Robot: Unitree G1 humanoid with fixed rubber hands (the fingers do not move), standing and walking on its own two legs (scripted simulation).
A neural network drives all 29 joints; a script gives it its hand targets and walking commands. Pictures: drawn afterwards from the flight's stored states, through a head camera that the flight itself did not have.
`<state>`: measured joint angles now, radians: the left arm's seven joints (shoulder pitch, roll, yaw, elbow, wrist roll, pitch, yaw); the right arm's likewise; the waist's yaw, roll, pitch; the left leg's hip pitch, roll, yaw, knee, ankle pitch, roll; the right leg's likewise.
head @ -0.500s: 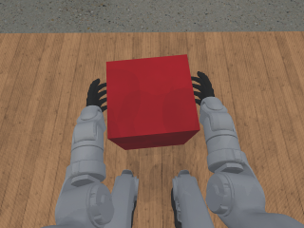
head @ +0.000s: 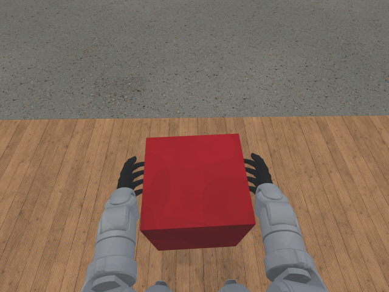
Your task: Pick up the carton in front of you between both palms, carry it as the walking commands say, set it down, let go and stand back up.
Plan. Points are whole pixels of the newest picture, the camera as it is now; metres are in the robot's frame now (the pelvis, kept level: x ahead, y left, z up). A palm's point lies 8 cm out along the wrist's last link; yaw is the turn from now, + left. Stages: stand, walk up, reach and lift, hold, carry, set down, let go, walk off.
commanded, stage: reach and lift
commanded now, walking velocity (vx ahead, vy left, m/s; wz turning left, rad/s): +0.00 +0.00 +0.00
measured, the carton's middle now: (195, 197) +0.35 +0.01 -0.09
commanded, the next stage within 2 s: hold in 1.28 s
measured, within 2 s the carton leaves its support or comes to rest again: neither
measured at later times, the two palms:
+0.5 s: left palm (116, 187) +0.30 +0.15 +0.07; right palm (278, 186) +0.30 -0.15 +0.07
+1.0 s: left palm (116, 180) +0.31 +0.15 +0.08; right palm (279, 179) +0.31 -0.15 +0.08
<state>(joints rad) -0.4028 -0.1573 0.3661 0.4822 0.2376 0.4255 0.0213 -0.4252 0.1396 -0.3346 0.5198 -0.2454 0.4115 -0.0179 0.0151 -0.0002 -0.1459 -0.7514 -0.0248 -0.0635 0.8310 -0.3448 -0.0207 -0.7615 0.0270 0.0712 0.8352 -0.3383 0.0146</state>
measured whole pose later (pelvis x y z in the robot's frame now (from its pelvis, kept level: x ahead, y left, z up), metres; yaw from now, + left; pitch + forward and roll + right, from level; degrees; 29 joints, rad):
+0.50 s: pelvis +0.00 +0.00 +0.04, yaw +0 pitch -4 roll +0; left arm -0.34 -0.17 0.33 0.41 0.31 0.61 -0.02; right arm -0.34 0.17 -0.33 0.41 -0.32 0.60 0.02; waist 0.00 0.00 0.01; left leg -0.20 -0.02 -0.07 0.49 -0.22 -0.01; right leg -0.20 0.01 0.07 0.49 -0.22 0.01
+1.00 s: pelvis +0.02 +0.00 +0.05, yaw +0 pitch -4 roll +0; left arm -0.27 -0.15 0.24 0.30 0.29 0.66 -0.01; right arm -0.27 0.15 -0.23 0.29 -0.28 0.65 0.00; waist 0.00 0.00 0.03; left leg -0.10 -0.01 -0.07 0.38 -0.20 -0.01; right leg -0.11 0.01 0.07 0.39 -0.20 0.01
